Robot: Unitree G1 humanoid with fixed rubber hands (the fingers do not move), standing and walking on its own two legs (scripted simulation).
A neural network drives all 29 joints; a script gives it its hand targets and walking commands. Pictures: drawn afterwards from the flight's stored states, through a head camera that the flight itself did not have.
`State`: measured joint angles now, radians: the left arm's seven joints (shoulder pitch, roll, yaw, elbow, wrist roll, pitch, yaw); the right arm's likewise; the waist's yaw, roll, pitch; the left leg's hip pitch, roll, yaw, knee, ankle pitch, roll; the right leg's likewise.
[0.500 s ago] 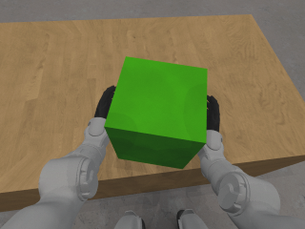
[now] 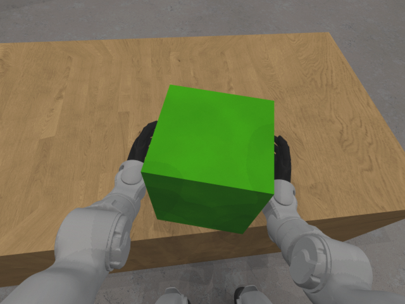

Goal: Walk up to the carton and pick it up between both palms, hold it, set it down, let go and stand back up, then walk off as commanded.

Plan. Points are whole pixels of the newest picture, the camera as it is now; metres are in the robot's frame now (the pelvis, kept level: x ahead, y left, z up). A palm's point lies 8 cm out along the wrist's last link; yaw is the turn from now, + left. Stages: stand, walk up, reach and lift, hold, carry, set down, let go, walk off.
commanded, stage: reach and lift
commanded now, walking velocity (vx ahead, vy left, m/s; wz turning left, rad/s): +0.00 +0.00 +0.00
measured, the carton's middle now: (209, 166) +0.41 +0.00 -0.02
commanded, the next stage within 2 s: none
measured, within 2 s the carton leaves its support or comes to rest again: neither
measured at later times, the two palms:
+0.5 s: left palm (131, 134) +0.42 +0.15 +0.09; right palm (295, 144) +0.40 -0.15 +0.08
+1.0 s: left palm (145, 125) +0.41 +0.12 +0.13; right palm (322, 137) +0.39 -0.18 +0.11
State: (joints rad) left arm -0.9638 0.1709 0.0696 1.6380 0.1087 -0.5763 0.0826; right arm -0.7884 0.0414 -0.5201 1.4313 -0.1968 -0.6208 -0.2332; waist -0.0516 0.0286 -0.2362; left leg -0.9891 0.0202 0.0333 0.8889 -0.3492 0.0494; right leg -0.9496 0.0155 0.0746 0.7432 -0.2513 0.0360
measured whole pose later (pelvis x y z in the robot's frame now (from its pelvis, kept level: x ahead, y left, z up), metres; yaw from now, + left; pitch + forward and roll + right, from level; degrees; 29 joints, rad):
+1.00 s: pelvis +0.00 -0.04 +0.04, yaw +2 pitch +9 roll -1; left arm -0.93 0.15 0.08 1.53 -0.03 -0.31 0.05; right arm -0.73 0.04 -0.30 1.10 -0.09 -0.13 -0.23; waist -0.05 0.03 -0.18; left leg -0.49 0.02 0.02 0.55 -0.23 0.01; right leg -0.48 0.01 0.06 0.49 -0.16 0.03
